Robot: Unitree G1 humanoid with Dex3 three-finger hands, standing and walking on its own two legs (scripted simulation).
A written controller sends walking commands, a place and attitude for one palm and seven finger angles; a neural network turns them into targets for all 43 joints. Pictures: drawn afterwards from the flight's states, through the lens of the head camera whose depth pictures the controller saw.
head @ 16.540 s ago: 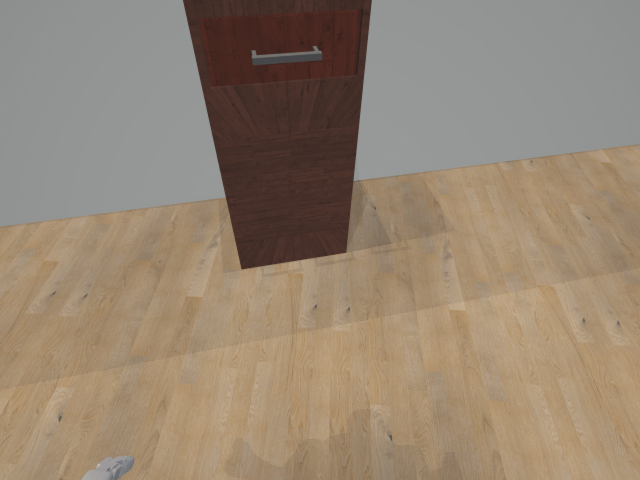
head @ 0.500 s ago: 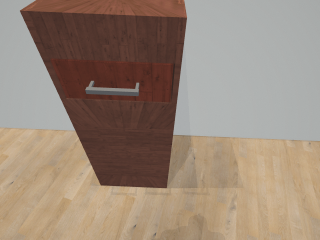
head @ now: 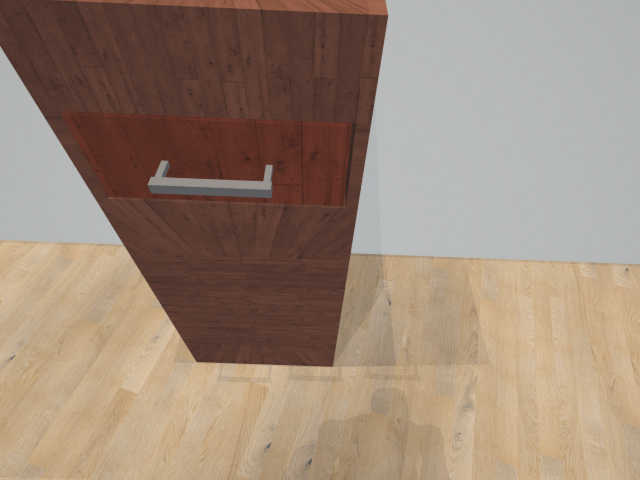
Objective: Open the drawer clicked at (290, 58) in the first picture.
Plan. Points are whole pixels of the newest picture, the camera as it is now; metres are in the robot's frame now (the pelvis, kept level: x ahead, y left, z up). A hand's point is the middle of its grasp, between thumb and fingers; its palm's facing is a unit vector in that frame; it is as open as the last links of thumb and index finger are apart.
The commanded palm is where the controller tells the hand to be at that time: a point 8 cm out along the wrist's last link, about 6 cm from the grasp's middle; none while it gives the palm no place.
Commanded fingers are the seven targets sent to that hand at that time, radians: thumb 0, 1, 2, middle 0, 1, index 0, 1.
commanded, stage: come to a stop and stand still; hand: left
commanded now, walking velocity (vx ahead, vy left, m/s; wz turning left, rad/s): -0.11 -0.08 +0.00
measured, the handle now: (214, 178) +0.49 +0.20 +0.08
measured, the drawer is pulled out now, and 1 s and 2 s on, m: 0.00 0.00 0.00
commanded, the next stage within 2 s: look again from close up in 1.56 s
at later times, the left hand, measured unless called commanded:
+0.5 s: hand out of the picture -0.02 +0.15 -0.17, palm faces +0.07 -0.98 -0.20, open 7.2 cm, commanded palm none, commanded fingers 0.00 0.90 0.90 -0.20 -0.30 -0.20 -0.30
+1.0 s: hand out of the picture -0.12 +0.14 -0.17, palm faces +0.07 -0.99 -0.14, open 7.4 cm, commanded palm none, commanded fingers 0.00 0.90 0.90 -0.20 -0.30 -0.20 -0.30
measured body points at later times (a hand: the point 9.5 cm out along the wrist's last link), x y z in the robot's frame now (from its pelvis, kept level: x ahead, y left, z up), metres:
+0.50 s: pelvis -0.05 -0.04 +0.00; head -0.05 -0.03 +0.45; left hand -0.02 +0.20 -0.15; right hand -0.03 -0.26 -0.16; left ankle -0.06 +0.09 -0.74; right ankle -0.06 -0.13 -0.73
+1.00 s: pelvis -0.07 -0.01 +0.01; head -0.07 +0.00 +0.46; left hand -0.13 +0.19 -0.16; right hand -0.11 -0.22 -0.15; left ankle -0.06 +0.09 -0.74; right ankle -0.06 -0.13 -0.74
